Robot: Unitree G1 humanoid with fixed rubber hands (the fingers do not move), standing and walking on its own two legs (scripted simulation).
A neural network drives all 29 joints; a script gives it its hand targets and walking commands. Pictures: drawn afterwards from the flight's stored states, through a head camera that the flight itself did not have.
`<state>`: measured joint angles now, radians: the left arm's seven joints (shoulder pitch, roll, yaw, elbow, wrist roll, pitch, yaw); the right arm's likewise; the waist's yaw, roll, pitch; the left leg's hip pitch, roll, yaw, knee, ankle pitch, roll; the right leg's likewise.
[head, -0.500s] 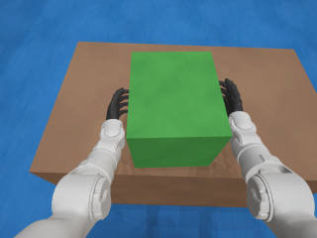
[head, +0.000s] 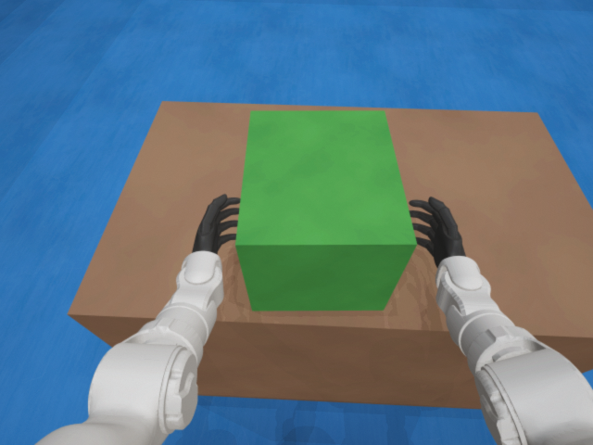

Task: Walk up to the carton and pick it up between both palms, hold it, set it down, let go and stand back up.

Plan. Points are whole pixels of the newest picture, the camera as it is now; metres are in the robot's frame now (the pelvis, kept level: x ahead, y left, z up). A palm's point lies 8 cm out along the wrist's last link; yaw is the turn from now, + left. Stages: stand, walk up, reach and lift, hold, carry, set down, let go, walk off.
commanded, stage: set down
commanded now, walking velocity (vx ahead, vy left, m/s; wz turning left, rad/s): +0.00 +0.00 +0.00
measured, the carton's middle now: (317, 211) +0.48 +0.00 +0.00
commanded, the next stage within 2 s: none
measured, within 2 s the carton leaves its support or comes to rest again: neither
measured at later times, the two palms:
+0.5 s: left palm (186, 293) +0.33 +0.19 +0.00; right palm (467, 300) +0.33 -0.20 +0.01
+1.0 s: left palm (163, 331) +0.28 +0.21 +0.00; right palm (484, 348) +0.27 -0.21 +0.00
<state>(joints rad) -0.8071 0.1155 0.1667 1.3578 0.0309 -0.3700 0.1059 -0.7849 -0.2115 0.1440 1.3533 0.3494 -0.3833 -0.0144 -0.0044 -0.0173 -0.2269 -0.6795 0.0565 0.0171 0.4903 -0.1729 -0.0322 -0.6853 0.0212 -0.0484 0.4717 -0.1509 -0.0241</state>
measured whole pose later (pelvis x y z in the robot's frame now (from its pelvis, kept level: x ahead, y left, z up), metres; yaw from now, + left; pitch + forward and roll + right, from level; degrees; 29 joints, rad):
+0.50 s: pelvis -0.01 -0.01 +0.00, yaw +0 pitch +14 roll +0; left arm -0.53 0.13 0.12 1.20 -0.06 -0.38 0.08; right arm -0.51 -0.21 0.17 1.18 0.38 -0.38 -0.02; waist 0.00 -0.02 -0.22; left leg -0.58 0.06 0.02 0.52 -0.19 -0.04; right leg -0.60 0.02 -0.05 0.53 -0.19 -0.04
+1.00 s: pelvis +0.00 +0.00 +0.01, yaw +0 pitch +4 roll +0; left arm -0.15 0.14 0.05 0.77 -0.08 -0.28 0.09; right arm -0.16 -0.21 0.10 0.89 0.34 -0.38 0.01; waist 0.00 -0.03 -0.11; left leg -0.32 0.05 0.02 0.46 -0.21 -0.04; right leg -0.33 0.02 -0.05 0.46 -0.20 -0.04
